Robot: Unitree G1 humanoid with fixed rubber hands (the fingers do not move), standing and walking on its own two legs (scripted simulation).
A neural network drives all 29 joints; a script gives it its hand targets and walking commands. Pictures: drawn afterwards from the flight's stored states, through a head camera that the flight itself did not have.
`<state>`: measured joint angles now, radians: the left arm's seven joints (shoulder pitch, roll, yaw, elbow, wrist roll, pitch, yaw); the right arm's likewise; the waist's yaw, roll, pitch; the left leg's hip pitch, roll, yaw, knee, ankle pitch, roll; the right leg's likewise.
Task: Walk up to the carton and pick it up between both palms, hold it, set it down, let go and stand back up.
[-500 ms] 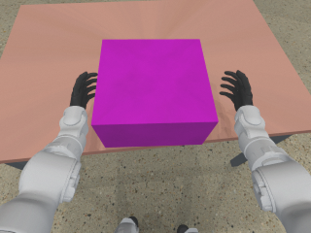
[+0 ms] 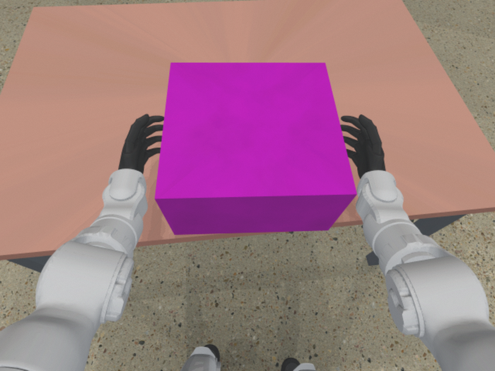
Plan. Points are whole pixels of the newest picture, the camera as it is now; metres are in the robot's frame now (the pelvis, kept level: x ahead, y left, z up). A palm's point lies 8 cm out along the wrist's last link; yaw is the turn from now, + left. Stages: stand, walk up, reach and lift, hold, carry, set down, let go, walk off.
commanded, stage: reach and lift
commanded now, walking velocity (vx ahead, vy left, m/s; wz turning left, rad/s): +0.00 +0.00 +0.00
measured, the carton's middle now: (250, 147) +0.50 +0.03 -0.02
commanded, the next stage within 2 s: none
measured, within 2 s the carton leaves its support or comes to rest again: leaves its support in 1.62 s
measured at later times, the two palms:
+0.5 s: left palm (138, 171) +0.42 +0.21 +0.02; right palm (370, 165) +0.45 -0.17 +0.03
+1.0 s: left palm (138, 172) +0.42 +0.21 +0.02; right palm (373, 171) +0.43 -0.17 +0.03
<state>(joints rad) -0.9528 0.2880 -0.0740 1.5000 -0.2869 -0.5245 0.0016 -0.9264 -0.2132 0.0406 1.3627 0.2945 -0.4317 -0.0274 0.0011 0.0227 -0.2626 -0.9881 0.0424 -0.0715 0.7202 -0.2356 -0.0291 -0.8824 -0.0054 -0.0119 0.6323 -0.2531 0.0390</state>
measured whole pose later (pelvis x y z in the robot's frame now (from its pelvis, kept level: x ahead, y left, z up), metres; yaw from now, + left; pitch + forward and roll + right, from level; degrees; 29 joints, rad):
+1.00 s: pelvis +0.00 -0.01 +0.01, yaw +1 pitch +27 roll -2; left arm -0.97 0.26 0.17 1.67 -0.11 -0.72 0.02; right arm -0.90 -0.15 -0.29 1.43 -0.09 -0.65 -0.05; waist 0.00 0.00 -0.23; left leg -0.91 0.04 -0.07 0.62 -0.18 -0.04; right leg -0.84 -0.01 -0.01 0.59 -0.23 0.04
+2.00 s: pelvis -0.01 -0.02 +0.03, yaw +2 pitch +15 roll -1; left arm -0.82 0.25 0.01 1.34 -0.28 -0.36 0.04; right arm -0.72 -0.15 -0.07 1.03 0.08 -0.23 -0.10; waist 0.00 0.03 -0.26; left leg -0.62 0.04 -0.06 0.49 -0.14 -0.04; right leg -0.55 -0.02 -0.01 0.49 -0.20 0.04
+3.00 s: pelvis -0.01 -0.02 +0.05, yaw +2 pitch +0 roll +0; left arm -0.63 0.17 0.27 0.57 0.12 0.38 -0.01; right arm -0.68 -0.15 -0.07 0.75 0.10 0.23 -0.08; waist 0.00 -0.03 -0.15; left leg -0.20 0.03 -0.05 0.29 -0.09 -0.04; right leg -0.15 -0.03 -0.01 0.31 -0.15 0.04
